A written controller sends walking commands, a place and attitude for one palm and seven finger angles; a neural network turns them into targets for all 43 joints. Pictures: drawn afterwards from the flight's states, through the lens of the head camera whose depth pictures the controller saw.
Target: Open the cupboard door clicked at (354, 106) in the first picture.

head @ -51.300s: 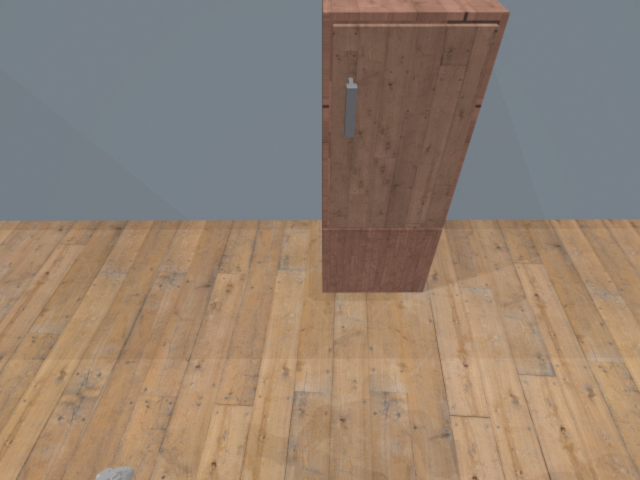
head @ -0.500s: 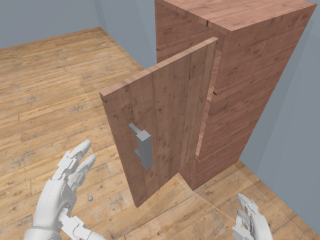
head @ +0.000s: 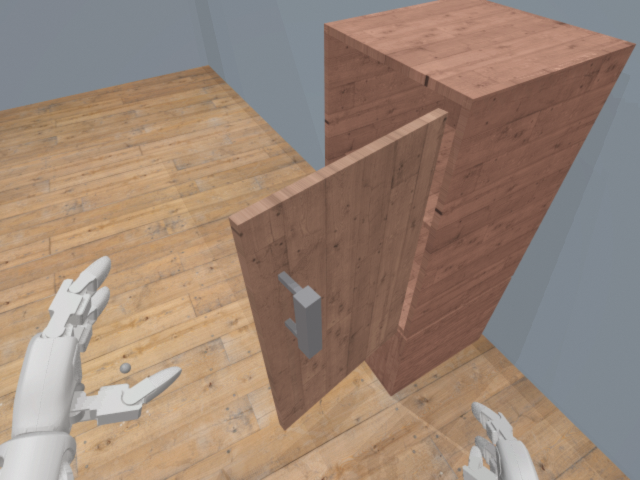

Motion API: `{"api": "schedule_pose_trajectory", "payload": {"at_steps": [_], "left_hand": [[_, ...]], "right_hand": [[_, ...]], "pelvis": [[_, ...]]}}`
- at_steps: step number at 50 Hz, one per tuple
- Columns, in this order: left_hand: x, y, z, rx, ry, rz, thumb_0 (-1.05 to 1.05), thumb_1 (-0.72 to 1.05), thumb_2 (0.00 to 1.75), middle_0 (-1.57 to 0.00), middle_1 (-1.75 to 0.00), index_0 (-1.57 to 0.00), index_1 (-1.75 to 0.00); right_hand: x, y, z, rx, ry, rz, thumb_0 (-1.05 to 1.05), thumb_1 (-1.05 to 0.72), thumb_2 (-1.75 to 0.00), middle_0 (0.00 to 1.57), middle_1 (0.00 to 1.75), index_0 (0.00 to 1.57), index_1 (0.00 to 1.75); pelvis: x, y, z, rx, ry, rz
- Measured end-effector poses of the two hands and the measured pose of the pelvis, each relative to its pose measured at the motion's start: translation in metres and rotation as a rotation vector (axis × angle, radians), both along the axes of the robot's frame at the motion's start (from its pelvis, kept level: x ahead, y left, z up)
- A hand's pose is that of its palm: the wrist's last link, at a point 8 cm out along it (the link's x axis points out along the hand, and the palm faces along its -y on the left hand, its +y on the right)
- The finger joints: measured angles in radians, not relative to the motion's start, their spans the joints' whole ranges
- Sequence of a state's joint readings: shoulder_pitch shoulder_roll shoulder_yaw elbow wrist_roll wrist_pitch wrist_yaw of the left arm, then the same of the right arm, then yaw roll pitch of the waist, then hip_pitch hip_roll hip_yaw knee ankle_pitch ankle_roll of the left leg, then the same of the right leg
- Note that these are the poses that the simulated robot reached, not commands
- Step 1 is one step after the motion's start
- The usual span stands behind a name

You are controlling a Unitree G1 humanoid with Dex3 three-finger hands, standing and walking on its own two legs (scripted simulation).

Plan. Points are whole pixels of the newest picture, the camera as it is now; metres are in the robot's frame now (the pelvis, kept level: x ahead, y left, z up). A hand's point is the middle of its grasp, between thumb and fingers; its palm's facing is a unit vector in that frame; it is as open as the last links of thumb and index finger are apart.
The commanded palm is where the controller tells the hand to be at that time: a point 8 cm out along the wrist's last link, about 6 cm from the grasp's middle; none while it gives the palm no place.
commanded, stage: draw the hand back to the body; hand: left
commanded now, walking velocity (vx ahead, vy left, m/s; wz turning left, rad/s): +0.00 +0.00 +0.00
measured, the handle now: (298, 314) +0.32 +0.07 +0.04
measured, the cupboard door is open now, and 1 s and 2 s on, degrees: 100 100 100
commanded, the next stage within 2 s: step back with the hand held close in 0.68 s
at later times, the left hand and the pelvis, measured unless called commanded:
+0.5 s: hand (98, 330) +0.20 +0.24 +0.16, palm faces +0.45 -0.81 -0.38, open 7.7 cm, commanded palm +0.15 +0.28 +0.18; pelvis +0.01 -0.02 +0.01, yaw -1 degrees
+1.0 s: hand (104, 330) +0.20 +0.23 +0.16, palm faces +0.37 -0.79 -0.48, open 7.4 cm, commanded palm +0.14 +0.27 +0.18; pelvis -0.01 -0.02 +0.01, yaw -2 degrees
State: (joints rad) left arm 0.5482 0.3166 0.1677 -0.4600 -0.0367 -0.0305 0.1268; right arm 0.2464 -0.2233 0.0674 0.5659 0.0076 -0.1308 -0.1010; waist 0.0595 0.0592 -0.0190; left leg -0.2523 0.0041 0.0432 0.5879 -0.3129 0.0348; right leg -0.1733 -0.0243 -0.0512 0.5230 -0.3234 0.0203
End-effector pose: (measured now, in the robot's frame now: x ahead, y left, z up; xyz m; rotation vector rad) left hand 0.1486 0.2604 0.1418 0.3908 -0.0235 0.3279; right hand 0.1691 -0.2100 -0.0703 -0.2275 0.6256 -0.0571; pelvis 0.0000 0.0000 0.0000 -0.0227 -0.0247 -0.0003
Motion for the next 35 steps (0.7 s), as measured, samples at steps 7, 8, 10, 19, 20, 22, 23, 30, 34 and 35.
{"api": "schedule_pose_trajectory", "payload": {"at_steps": [7, 8, 10, 19, 20, 22, 23, 30, 34, 35], "left_hand": [[0.008, 0.011, 0.021, 0.050, -0.053, 0.029, 0.00, 0.32, 0.65, -0.18, -0.30, -0.19, -0.30], [0.009, 0.013, 0.022, 0.056, -0.057, 0.037, 0.00, 0.36, 0.67, -0.18, -0.30, -0.19, -0.30], [0.010, 0.016, 0.026, 0.065, -0.067, 0.052, 0.00, 0.42, 0.70, -0.19, -0.30, -0.20, -0.30], [0.011, 0.029, 0.041, 0.093, -0.117, 0.128, 0.01, 0.73, 0.83, -0.20, -0.30, -0.21, -0.30], [0.011, 0.028, 0.041, 0.088, -0.117, 0.132, 0.01, 0.75, 0.84, -0.20, -0.30, -0.21, -0.30], [0.012, 0.025, 0.038, 0.074, -0.109, 0.131, 0.01, 0.80, 0.86, -0.20, -0.30, -0.21, -0.30], [0.012, 0.022, 0.036, 0.067, -0.103, 0.128, 0.01, 0.81, 0.87, -0.20, -0.30, -0.21, -0.30], [0.012, 0.010, 0.032, 0.059, -0.079, 0.097, 0.01, 0.87, 0.89, -0.21, -0.30, -0.21, -0.30], [0.010, 0.009, 0.037, 0.074, -0.094, 0.104, 0.01, 0.88, 0.90, -0.21, -0.30, -0.21, -0.30], [0.010, 0.009, 0.038, 0.076, -0.097, 0.107, 0.01, 0.89, 0.90, -0.21, -0.30, -0.21, -0.30]], "right_hand": [[0.005, -0.004, 0.002, 0.008, 0.016, -0.008, 0.01, -0.90, -0.90, 0.20, 0.30, 0.20, 0.30], [0.006, -0.005, 0.002, 0.008, 0.018, -0.009, 0.01, -0.90, -0.90, 0.20, 0.30, 0.20, 0.30], [0.008, -0.007, 0.003, 0.006, 0.020, -0.010, 0.01, -0.90, -0.90, 0.20, 0.30, 0.20, 0.30], [0.016, -0.021, 0.005, -0.006, 0.034, -0.012, 0.01, -0.90, -0.90, 0.20, 0.30, 0.20, 0.30], [0.017, -0.023, 0.005, -0.006, 0.035, -0.013, 0.01, -0.90, -0.90, 0.20, 0.30, 0.20, 0.30], [0.017, -0.026, 0.005, -0.006, 0.036, -0.014, 0.01, -0.90, -0.90, 0.20, 0.30, 0.20, 0.30], [0.018, -0.027, 0.005, -0.006, 0.036, -0.014, 0.01, -0.90, -0.90, 0.20, 0.30, 0.20, 0.30], [0.017, -0.035, 0.005, -0.006, 0.039, -0.026, 0.01, -0.91, -0.90, 0.20, 0.30, 0.20, 0.30], [0.015, -0.037, 0.005, -0.002, 0.039, -0.026, 0.01, -0.91, -0.90, 0.20, 0.30, 0.20, 0.30], [0.015, -0.037, 0.004, 0.000, 0.038, -0.026, 0.01, -0.91, -0.90, 0.20, 0.30, 0.20, 0.30]], "pelvis": [[0.005, -0.001, 0.006, 0.008, -0.020, -0.011], [0.006, -0.002, 0.007, 0.009, -0.022, -0.012], [0.007, -0.003, 0.008, 0.010, -0.025, -0.013], [0.009, -0.013, 0.011, 0.011, -0.037, -0.014], [0.010, -0.014, 0.011, 0.012, -0.037, -0.014], [0.010, -0.015, 0.011, 0.012, -0.039, -0.014], [0.010, -0.016, 0.012, 0.013, -0.039, -0.014], [0.010, -0.023, 0.012, 0.014, -0.043, -0.015], [0.009, -0.026, 0.012, 0.014, -0.048, -0.015], [0.009, -0.026, 0.012, 0.014, -0.049, -0.015]]}}
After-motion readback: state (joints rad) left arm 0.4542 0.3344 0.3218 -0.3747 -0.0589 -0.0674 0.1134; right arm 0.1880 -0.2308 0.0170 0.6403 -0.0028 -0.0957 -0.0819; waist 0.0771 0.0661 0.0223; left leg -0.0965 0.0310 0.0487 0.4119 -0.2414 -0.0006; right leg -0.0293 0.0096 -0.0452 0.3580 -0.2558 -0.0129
